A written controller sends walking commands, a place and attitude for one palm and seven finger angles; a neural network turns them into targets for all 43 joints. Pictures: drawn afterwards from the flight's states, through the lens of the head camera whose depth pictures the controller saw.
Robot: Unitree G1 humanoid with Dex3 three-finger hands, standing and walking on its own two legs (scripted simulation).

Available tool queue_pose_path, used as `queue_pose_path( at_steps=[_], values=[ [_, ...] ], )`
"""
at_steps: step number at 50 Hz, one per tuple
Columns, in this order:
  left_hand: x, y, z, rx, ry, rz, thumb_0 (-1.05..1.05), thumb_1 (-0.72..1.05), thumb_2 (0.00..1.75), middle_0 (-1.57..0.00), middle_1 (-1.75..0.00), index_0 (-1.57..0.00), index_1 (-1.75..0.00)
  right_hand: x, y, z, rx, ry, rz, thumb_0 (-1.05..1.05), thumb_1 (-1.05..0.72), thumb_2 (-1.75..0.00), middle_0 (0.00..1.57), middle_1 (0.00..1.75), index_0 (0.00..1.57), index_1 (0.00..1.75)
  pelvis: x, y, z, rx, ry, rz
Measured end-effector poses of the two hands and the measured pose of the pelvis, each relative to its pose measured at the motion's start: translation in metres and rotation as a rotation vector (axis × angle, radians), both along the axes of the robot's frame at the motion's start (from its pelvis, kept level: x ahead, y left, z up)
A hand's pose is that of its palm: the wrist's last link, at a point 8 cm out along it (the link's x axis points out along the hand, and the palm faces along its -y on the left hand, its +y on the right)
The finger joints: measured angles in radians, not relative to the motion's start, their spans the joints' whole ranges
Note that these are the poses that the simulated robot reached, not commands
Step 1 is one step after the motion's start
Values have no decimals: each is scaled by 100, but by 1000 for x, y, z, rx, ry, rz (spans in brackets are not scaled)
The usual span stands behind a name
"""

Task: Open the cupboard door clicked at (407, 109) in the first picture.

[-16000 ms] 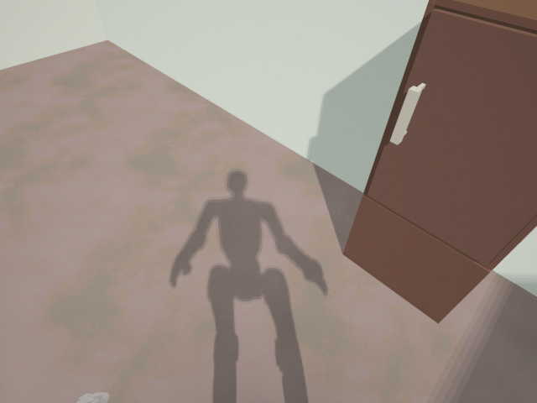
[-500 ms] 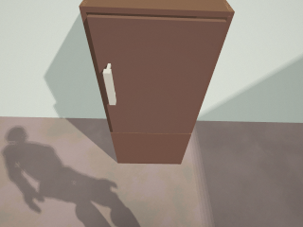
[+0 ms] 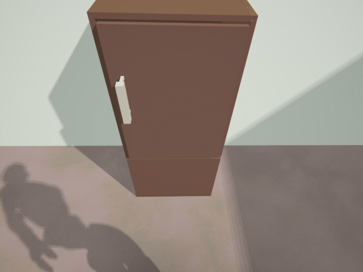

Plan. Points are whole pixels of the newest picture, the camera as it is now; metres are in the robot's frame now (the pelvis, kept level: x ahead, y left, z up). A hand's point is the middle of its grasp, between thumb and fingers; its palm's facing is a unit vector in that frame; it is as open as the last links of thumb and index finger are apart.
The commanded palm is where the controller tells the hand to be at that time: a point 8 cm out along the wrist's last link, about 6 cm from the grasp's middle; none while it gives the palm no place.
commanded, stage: come to a stop and stand still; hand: left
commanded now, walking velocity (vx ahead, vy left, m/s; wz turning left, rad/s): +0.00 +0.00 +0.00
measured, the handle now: (124, 100) +0.63 +0.22 +0.01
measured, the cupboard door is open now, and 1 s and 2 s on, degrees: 0 0 0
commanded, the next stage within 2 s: look again from close up in 1.52 s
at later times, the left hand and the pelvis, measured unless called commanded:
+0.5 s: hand out of the picture -0.02 +0.12 -0.18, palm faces +0.04 -0.99 -0.13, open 7.3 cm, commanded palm none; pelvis +0.02 -0.01 +0.00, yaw -1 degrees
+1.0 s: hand out of the picture +0.04 +0.13 -0.17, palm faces +0.01 -0.98 -0.18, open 7.3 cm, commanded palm none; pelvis +0.06 -0.02 +0.00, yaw -2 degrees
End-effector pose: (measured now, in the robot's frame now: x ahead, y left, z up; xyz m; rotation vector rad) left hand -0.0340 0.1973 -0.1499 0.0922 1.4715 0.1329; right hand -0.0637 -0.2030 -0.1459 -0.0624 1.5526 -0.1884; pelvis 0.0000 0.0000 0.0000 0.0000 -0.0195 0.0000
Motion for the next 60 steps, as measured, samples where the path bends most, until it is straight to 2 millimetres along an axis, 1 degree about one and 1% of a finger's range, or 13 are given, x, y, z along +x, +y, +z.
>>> queue_pose_path(
  at_steps=[3,6,10,14,18,27,35,41,49,60],
  values=[
    [-9,0,1,8,26,7,0,91,90,-20,-30,-20,-30,-3,3,-2,13,5,-6,0,-90,-90,20,30,20,30,-1,-2,-1,0,3,-2],
    [-17,-1,2,14,46,13,0,91,90,-20,-30,-20,-30,1,6,-4,23,-4,-8,0,-90,-90,20,30,20,30,0,-3,-1,-1,4,-4],
    [-21,-4,3,17,61,20,0,91,90,-20,-30,-20,-30,13,6,-6,32,-30,-5,0,-90,-90,20,30,20,30,3,-6,-1,0,7,-6],
    [-19,-9,3,11,61,23,0,91,90,-19,-30,-20,-30,30,5,-7,33,-63,3,0,-90,-90,20,30,20,30,7,-8,-1,0,10,-8],
    [-11,-15,1,0,52,22,0,91,90,-19,-30,-20,-30,44,1,-6,25,-85,16,0,-91,-90,20,30,20,30,13,-10,-1,1,13,-9],
    [19,-24,1,-17,15,5,0,91,90,-20,-30,-20,-30,62,-11,-3,0,-90,22,1,-92,-90,20,30,20,30,27,-13,0,7,17,-15],
    [46,-22,1,-3,-12,-14,0,91,90,-20,-30,-20,-30,74,-17,-2,-6,-85,25,1,-92,-90,20,30,20,30,39,-17,1,10,19,-19],
    [62,-17,3,17,-23,-23,0,91,90,-20,-30,-20,-30,84,-21,-3,-7,-84,27,1,-92,-90,20,30,20,30,48,-19,1,14,18,-22],
    [74,-16,5,35,-23,-31,0,91,90,-20,-30,-20,-30,97,-28,-4,-10,-90,30,1,-92,-90,20,30,20,30,58,-23,1,19,17,-26],
    [79,-22,6,36,-11,-32,0,91,90,-20,-30,-20,-30,113,-40,-4,-22,-103,40,1,-92,-90,20,30,20,30,67,-30,1,24,15,-30]
  ],
)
